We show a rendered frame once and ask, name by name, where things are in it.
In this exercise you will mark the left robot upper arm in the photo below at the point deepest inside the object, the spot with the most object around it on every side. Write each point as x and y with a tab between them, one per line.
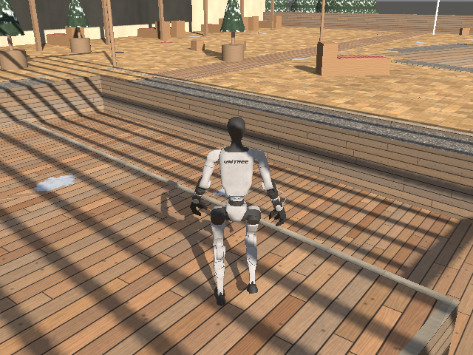
213	156

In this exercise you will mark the right robot forearm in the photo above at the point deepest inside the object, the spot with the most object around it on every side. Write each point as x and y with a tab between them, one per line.
274	197

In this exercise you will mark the right robot foot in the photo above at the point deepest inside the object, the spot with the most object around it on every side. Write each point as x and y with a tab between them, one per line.
252	288

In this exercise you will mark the right robot thigh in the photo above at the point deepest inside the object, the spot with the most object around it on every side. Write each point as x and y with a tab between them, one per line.
253	216

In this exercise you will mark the left robot forearm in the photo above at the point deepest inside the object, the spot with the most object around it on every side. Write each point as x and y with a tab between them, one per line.
198	193

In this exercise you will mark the right robot upper arm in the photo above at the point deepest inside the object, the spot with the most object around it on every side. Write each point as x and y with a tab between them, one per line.
259	156

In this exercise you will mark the robot right hand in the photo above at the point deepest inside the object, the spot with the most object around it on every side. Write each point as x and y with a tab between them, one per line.
280	214

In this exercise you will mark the robot left hand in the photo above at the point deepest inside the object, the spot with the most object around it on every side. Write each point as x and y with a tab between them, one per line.
201	205

